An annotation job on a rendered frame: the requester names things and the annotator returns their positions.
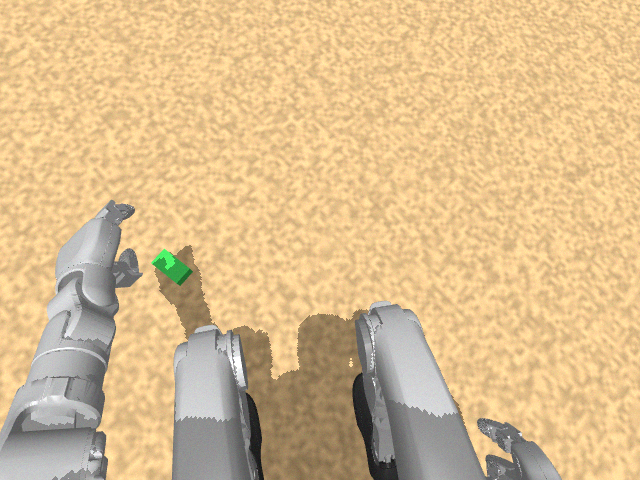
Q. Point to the right robot foot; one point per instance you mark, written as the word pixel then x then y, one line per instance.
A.
pixel 378 470

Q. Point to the small box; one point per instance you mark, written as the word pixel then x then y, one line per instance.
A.
pixel 172 267

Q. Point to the left robot arm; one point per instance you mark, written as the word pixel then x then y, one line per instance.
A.
pixel 50 430

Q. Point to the right robot hand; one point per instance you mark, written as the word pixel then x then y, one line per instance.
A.
pixel 529 461

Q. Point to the left robot foot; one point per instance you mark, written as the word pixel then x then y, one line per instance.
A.
pixel 256 438

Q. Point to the left robot hand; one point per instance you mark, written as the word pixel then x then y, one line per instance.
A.
pixel 97 243

